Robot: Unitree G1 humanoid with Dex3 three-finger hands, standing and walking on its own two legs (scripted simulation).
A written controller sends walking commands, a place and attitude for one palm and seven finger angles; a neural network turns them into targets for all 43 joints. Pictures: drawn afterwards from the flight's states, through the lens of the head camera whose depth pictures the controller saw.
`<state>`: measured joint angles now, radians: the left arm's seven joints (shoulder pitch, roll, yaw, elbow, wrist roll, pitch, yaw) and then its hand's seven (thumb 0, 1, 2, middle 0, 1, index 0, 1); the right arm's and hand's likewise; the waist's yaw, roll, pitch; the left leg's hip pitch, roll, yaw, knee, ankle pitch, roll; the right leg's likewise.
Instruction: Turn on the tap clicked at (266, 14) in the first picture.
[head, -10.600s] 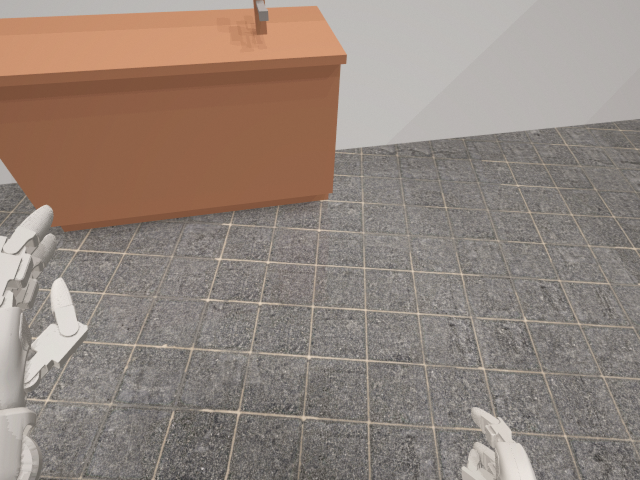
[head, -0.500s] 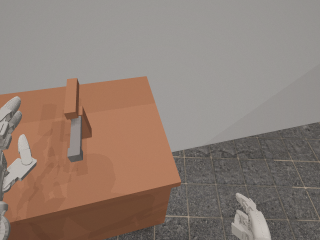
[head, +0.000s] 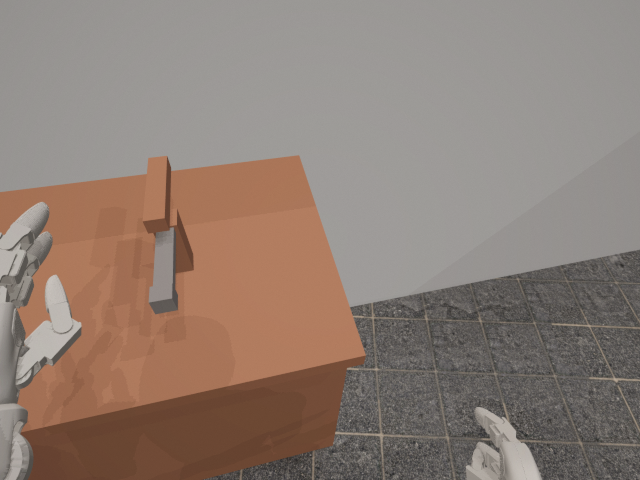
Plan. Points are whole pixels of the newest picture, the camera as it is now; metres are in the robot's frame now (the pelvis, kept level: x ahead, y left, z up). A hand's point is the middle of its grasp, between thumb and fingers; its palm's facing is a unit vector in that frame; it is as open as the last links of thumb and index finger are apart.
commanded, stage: shuffle to correct the standing spot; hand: left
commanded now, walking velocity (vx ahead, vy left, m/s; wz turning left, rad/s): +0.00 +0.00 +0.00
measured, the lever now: (163, 298) +0.32 +0.23 +0.05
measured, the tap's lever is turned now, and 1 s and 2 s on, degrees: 0 0 0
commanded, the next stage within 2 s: none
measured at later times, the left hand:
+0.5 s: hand (116, 331) +0.21 +0.21 +0.16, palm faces +0.32 -0.86 -0.41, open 7.4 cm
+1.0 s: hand (150, 332) +0.21 +0.17 +0.16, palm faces +0.30 -0.85 -0.43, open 7.4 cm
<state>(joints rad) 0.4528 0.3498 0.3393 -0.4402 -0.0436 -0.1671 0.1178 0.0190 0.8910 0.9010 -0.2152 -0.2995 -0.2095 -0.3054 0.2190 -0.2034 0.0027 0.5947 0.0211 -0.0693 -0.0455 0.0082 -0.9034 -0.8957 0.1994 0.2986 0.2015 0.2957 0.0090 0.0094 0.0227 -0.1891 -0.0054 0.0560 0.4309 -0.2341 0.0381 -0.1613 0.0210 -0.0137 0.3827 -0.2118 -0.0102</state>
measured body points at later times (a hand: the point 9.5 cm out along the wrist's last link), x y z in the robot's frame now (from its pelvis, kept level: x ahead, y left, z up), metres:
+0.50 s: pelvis -0.02 -0.03 -0.01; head +0.01 -0.02 +0.44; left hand +0.19 +0.25 +0.18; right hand +0.15 -0.25 -0.09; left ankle +0.00 +0.09 -0.74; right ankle +0.00 -0.11 -0.74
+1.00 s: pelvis -0.01 -0.06 -0.01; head +0.02 -0.06 +0.44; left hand +0.19 +0.22 +0.18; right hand +0.15 -0.31 -0.09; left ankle +0.00 +0.09 -0.74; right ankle +0.00 -0.12 -0.74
